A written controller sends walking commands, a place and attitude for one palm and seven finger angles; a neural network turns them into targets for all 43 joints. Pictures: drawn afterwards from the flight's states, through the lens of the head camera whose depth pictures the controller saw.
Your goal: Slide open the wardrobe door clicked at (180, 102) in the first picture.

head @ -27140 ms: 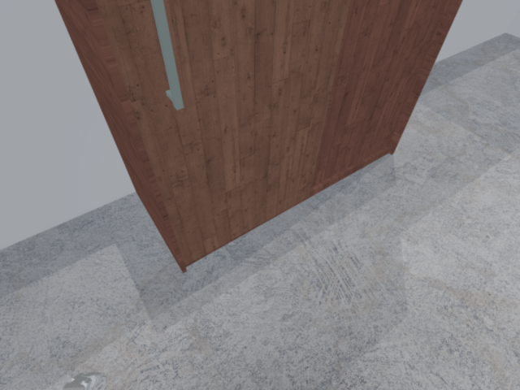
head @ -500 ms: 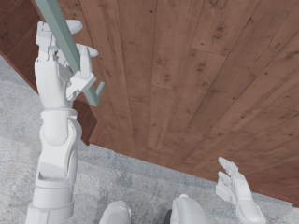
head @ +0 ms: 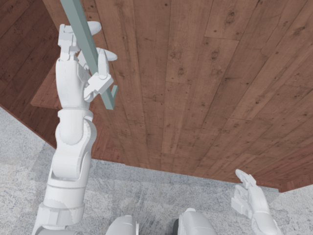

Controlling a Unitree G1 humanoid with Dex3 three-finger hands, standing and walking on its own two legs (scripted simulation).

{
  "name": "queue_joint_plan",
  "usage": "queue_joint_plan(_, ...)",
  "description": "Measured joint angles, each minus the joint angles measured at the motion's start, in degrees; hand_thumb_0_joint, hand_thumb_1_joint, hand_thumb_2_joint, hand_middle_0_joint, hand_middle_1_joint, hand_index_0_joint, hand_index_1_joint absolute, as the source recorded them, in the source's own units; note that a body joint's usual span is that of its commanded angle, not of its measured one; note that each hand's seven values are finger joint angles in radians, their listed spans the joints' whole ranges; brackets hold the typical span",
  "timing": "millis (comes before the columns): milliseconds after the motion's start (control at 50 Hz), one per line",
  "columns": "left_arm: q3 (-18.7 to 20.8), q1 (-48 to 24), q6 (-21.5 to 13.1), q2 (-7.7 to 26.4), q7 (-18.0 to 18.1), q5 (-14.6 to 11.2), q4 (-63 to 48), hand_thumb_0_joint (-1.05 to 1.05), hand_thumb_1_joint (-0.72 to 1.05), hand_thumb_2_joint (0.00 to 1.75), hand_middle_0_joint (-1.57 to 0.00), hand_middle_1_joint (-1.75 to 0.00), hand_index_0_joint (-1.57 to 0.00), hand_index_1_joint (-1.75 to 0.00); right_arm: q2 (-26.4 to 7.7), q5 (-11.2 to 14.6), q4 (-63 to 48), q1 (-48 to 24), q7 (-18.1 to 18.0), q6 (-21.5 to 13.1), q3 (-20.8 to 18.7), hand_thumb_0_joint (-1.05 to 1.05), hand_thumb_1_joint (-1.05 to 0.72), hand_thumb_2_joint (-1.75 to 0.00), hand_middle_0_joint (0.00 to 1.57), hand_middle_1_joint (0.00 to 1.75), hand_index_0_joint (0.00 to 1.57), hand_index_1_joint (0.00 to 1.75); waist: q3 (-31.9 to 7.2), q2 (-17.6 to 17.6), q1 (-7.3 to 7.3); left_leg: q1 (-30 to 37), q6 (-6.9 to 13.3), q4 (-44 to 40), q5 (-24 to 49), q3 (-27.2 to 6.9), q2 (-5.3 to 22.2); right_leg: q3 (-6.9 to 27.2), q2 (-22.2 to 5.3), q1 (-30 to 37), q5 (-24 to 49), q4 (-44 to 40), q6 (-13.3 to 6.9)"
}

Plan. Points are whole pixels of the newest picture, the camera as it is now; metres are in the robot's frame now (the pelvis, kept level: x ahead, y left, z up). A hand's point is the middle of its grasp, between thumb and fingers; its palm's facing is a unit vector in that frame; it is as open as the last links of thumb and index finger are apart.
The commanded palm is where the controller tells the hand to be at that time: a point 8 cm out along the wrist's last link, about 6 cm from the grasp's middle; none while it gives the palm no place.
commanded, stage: step sideways, sliding the door along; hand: left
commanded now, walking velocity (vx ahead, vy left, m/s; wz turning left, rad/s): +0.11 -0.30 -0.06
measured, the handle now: (96, 50) +0.41 +0.17 +0.21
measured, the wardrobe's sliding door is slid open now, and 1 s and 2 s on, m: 0.39 0.45 0.45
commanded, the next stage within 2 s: stop walking and hold the door there in 0.92 s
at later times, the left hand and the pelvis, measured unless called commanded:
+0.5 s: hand (146, 76) +0.36 +0.07 +0.21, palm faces +0.39 -0.92 -0.01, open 6.7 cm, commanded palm +0.33 +0.04 +0.20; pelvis -0.05 -0.16 +0.00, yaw +0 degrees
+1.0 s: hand (149, 73) +0.37 +0.06 +0.20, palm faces +0.60 -0.80 -0.05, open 6.9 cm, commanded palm +0.32 +0.01 +0.20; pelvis -0.01 -0.24 +0.01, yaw +2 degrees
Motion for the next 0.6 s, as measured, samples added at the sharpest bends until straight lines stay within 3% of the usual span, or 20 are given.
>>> queue_joint_plan(40, -1.3, -1.7, -0.1, -0.8, -0.6, 0.6, 2.3, 0.01, 0.81, 0.84, -0.45, -1.40, -0.09, -1.24, 0.2, -0.2, 0.0, 1.6, 1.0, -0.1, 0.2, 0.02, -0.91, -0.90, 0.20, 0.30, 0.20, 0.30, 0.2, 0.0, 0.42, 0.6, -1.6, -0.7, -0.8, -0.9, 1.7, 0.7, 0.5, -1.7, -3.3, 8.2, 0.7)
queue_joint_plan(80, -2.2, -2.7, 0.0, -1.4, -0.9, 0.6, 3.9, 0.01, 0.81, 0.84, -0.45, -1.40, -0.10, -1.24, 0.4, -0.2, 0.1, 2.8, 1.7, -0.1, 0.7, 0.02, -0.91, -0.90, 0.20, 0.30, 0.20, 0.30, 0.1, 0.7, 1.04, 1.2, -3.0, -2.3, 0.4, -1.4, 4.0, 0.6, -0.3, -2.0, -2.7, 10.7, 1.4)
queue_joint_plan(140, -2.5, -3.8, 0.3, -1.5, -1.0, 0.0, 5.9, 0.02, 0.81, 0.85, -0.44, -1.40, -0.12, -1.27, 1.1, -0.2, 0.0, 4.0, 1.9, 0.3, 1.3, 0.02, -0.91, -0.90, 0.20, 0.30, 0.20, 0.30, -0.4, 1.9, 1.92, 1.7, -5.1, -3.8, 1.9, -1.7, 7.7, 0.3, -2.0, 0.6, -1.6, 6.1, 2.0)
queue_joint_plan(220, 2.4, -6.7, 0.9, 1.2, 0.7, -0.2, 10.0, 0.01, 0.80, 0.86, -0.44, -1.40, -0.11, -1.27, 2.6, 0.5, -0.2, 5.1, 1.5, 0.0, 2.1, 0.02, -0.91, -0.90, 0.20, 0.30, 0.20, 0.30, -1.1, 3.1, 2.66, 0.3, -7.7, -2.8, 2.4, -3.4, 11.5, -0.3, -2.9, 8.2, 1.9, -6.6, 2.5)
queue_joint_plan(260, 4.6, -9.3, 1.7, 3.2, 1.4, -0.3, 12.6, 0.00, 0.80, 0.86, -0.44, -1.40, -0.09, -1.27, 3.1, 1.4, 0.1, 5.4, 1.4, -0.5, 2.8, 0.02, -0.91, -0.90, 0.20, 0.30, 0.20, 0.30, -1.5, 2.4, 2.88, -1.8, -7.1, 0.2, 1.5, -4.8, 11.9, -1.2, -3.4, 12.9, 6.0, -14.6, 3.5)
queue_joint_plan(280, 6.1, -10.0, 1.6, 3.4, 2.0, -0.2, 13.9, 0.00, 0.80, 0.87, -0.44, -1.40, -0.08, -1.26, 2.4, 1.7, 0.9, 4.5, 1.2, -0.7, 3.0, 0.02, -0.91, -0.90, 0.20, 0.30, 0.20, 0.30, -0.8, 4.2, 2.07, -3.0, -4.9, 2.0, 1.0, -6.5, 12.9, -2.5, -2.2, 13.2, 4.6, -14.4, 3.6)
queue_joint_plan(320, 8.0, -10.4, 1.9, 3.8, 2.9, -0.7, 15.5, 0.00, 0.81, 0.87, -0.44, -1.40, -0.05, -1.25, 1.3, 1.7, 2.9, 2.9, 0.2, -0.3, 2.6, 0.02, -0.91, -0.90, 0.21, 0.30, 0.20, 0.30, -0.5, 4.9, 0.31, -5.9, -3.0, 8.7, -6.2, -8.4, 9.8, -3.7, -2.4, 11.9, 3.5, -12.6, 2.5)
queue_joint_plan(360, 9.0, -10.7, 2.4, 4.0, 3.4, -1.1, 16.4, 0.00, 0.82, 0.88, -0.40, -1.40, -0.04, -1.25, 0.4, 1.4, 4.3, 2.3, -1.2, 0.1, 2.1, 0.02, -0.91, -0.90, 0.21, 0.30, 0.20, 0.30, -0.9, 3.5, -0.44, -7.1, -1.7, 13.2, -12.3, -6.4, 4.6, -3.7, -4.1, 10.5, 3.8, -12.0, 1.5)
queue_joint_plan(380, 9.2, -11.0, 2.7, 4.0, 3.6, -1.5, 16.6, 0.01, 0.82, 0.88, -0.39, -1.40, -0.04, -1.25, -0.1, 1.3, 4.7, 2.2, -1.8, 0.2, 1.9, 0.02, -0.91, -0.90, 0.21, 0.30, 0.20, 0.30, -1.0, 2.9, -0.75, -6.1, -1.2, 10.5, -11.0, -4.3, 2.8, -3.7, -4.7, 9.8, 4.3, -11.6, 1.1)
queue_joint_plan(400, 9.3, -11.2, 2.9, 4.0, 3.8, -1.7, 16.8, 0.01, 0.83, 0.88, -0.38, -1.40, -0.05, -1.25, -0.8, 1.3, 4.6, 2.5, -2.2, 0.4, 1.7, 0.02, -0.91, -0.90, 0.20, 0.30, 0.20, 0.30, -1.4, 3.0, -0.87, -4.3, -0.4, 5.4, -3.2, -2.3, 2.1, -4.1, -4.7, 8.6, 4.9, -10.1, 1.0)
queue_joint_plan(420, 9.3, -11.7, 3.2, 4.2, 3.6, -2.0, 17.0, 0.01, 0.83, 0.87, -0.37, -1.40, -0.06, -1.25, -1.5, 1.0, 4.2, 3.0, -2.3, 0.5, 1.2, 0.02, -0.91, -0.90, 0.20, 0.30, 0.20, 0.30, -1.9, 3.8, -0.69, -3.0, 0.0, 2.0, 4.2, -1.8, 3.1, -4.1, -3.7, 6.6, 5.1, -6.6, 1.5)
queue_joint_plan(460, 9.5, -13.8, 3.1, 5.7, 2.4, -2.4, 18.7, 0.01, 0.83, 0.87, -0.37, -1.40, -0.06, -1.24, -0.8, 0.8, 4.5, 3.0, -1.2, 0.8, 0.0, 0.02, -0.91, -0.90, 0.20, 0.30, 0.20, 0.30, -0.6, 2.0, 0.91, -1.9, -2.2, 2.1, 1.9, -1.0, 4.1, -1.2, -2.6, 3.2, -1.4, 2.6, 1.5)
queue_joint_plan(500, 10.3, -15.5, 2.9, 6.6, 1.7, -2.1, 20.3, 0.01, 0.83, 0.87, -0.36, -1.40, -0.06, -1.23, -0.3, 0.8, 4.2, 3.2, 0.1, 0.8, -0.1, 0.02, -0.91, -0.90, 0.20, 0.30, 0.20, 0.30, 0.6, 1.3, 1.93, -0.7, -3.7, 1.3, -0.2, -1.0, 5.6, -0.3, -1.8, 1.6, -4.7, 6.9, 1.6)
queue_joint_plan(600, 12.7, -17.4, 2.7, 9.9, 1.2, -3.1, 23.7, 0.00, 0.81, 0.88, -0.34, -1.40, -0.08, -1.23, 0.1, 1.3, 2.4, 4.2, 1.3, 0.5, 0.9, 0.02, -0.91, -0.90, 0.20, 0.30, 0.20, 0.30, 2.0, 2.8, 3.64, 1.2, -7.1, -1.2, 0.8, -2.4, 10.4, -1.9, -2.2, 4.0, -1.2, 0.1, 2.1)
